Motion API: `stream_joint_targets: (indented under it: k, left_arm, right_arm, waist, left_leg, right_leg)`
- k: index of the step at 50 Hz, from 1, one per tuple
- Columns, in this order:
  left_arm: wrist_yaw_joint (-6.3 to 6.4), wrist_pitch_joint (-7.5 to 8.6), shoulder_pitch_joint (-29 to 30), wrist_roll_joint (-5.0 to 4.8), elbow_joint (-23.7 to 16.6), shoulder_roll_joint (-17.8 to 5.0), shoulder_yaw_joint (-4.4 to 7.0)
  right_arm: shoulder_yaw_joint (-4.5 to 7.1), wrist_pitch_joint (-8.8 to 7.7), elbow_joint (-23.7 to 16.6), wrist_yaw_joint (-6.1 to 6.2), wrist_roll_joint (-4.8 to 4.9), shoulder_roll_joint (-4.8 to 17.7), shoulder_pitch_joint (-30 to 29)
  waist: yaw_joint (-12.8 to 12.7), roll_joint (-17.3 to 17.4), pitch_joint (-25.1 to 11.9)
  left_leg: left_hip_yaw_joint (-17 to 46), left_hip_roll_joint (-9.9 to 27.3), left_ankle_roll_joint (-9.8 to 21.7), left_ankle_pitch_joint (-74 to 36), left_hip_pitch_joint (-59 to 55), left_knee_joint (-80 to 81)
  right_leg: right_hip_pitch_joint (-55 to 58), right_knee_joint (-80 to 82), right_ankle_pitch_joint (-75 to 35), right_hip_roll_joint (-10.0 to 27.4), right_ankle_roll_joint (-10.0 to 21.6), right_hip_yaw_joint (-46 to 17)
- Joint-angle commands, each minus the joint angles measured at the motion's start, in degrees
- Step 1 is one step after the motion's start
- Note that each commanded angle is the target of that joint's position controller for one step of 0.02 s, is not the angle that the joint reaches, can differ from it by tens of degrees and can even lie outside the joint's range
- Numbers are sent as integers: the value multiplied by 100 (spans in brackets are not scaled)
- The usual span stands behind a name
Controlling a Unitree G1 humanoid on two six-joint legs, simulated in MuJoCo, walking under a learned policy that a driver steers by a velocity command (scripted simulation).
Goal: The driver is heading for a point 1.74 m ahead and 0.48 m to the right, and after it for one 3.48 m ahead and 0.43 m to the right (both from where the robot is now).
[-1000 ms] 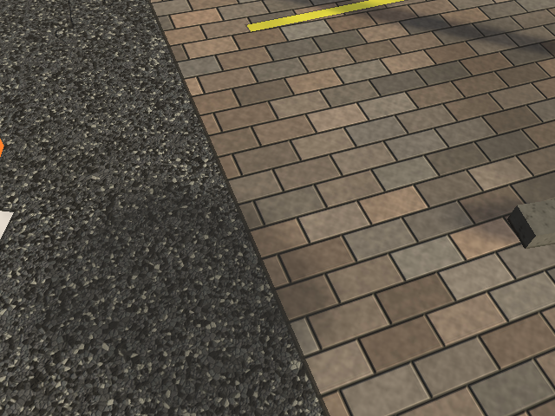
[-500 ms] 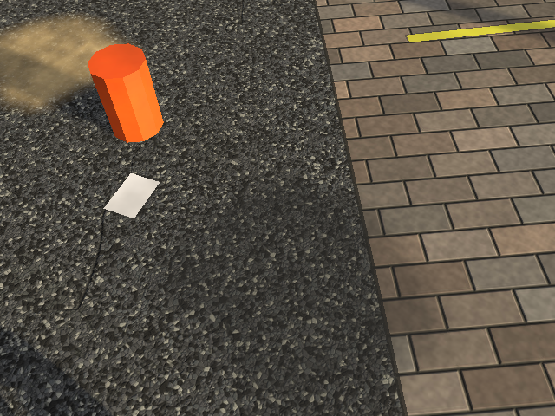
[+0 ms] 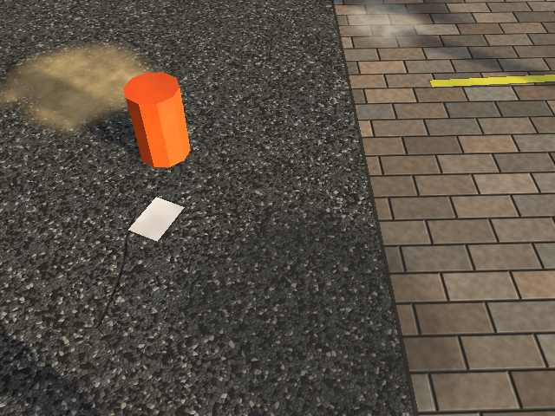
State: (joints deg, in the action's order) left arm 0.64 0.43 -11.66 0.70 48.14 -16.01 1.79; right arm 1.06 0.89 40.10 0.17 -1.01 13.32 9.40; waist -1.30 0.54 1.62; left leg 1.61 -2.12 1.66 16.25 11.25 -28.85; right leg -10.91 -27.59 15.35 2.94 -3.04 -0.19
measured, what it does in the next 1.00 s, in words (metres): walks ahead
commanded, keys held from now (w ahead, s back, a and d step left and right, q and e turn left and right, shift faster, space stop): no key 0.42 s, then w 0.58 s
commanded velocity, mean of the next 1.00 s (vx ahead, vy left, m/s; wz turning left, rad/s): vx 0.18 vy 0.00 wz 0.01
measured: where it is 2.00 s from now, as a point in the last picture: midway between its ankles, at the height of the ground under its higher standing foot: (314, 316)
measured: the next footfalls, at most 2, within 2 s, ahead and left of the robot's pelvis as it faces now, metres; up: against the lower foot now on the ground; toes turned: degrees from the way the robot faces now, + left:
left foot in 1.16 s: +0.44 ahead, +0.07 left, +0.00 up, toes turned +1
right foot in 1.68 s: +0.73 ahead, -0.18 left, +0.00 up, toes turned -3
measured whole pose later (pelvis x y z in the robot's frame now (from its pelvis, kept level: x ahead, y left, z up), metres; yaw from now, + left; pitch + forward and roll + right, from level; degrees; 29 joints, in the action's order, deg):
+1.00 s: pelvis +0.16 -0.05 +0.01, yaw -1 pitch +1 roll +1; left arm 0.5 4.6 -26.6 0.0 59.5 -11.8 0.6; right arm 2.8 -4.3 46.6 -1.6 1.4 15.2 2.4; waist -5.3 2.2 1.3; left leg -0.7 4.4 0.2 0.1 36.3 -38.4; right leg 6.0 -9.0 16.2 -1.7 2.8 1.7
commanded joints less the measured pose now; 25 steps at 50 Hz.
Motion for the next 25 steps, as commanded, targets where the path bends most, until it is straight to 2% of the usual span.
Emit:
stream_joint_targets:
  k: [1, 9, 21, 22, 23, 24, 25]
  left_arm:
    - [57, 76, 68, -12, -191, -637, 128]
    - [129, 45, 5, -29, 116, -634, 110]
    - [181, -8, -42, -46, 638, -536, 102]
    - [187, -18, -136, -55, 717, -486, 95]
    - [195, -26, -143, -93, 755, -477, 104]
    - [199, -15, -73, -119, 731, -442, 102]
    - [193, 31, 76, -124, 648, -383, 90]
  right_arm:
    - [204, -71, -301, 33, 11, 656, -101]
    - [229, -97, 51, 62, 30, 667, 76]
    - [216, -128, 675, 125, 60, 674, 299]
    - [220, -117, 767, 138, 71, 677, 394]
    - [259, -93, 818, 158, 111, 779, 445]
    - [303, -78, 846, 167, 141, 902, 513]
    - [333, -94, 870, 167, 160, 1005, 633]
  waist:
    - [46, -75, -252]
    - [29, 27, -197]
    - [36, -16, -72]
    - [38, 35, -187]
    - [78, 123, -103]
    - [146, 291, 98]
    - [239, 545, 352]
  left_leg:
    - [522, 494, 172, -1054, -46, 537]
    - [432, 434, 109, -1180, -1, 535]
    - [333, 381, 59, -1228, -11, 573]
    - [308, 337, 87, -596, -59, 633]
    - [364, 313, 191, 561, 0, 711]
    - [630, 453, 355, 1813, 161, 917]
    - [1159, 797, 579, 2731, 265, 1270]
  right_leg:
    - [32, 303, -917, 127, 61, -133]
    - [101, 291, -922, 104, 86, -116]
    - [113, 360, -894, 30, 99, -67]
    - [131, 309, -376, -71, 112, 52]
    - [-58, 87, 408, -237, 161, 231]
    - [-403, -209, 1062, -353, 222, 361]
    - [-860, -615, 1352, -415, 268, 431]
